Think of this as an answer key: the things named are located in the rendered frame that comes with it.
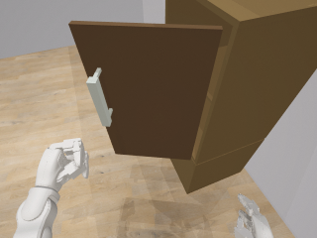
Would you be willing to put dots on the left robot forearm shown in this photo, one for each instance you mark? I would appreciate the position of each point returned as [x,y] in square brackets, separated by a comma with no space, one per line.
[36,215]

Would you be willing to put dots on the robot left hand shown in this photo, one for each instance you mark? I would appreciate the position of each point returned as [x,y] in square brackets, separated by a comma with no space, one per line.
[61,162]

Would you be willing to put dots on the cupboard door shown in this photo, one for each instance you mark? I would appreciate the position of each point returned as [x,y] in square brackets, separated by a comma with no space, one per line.
[155,77]

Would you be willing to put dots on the robot right hand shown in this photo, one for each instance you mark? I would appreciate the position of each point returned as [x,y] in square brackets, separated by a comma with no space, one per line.
[257,225]

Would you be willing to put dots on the handle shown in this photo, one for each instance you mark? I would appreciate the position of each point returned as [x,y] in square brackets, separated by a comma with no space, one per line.
[97,95]

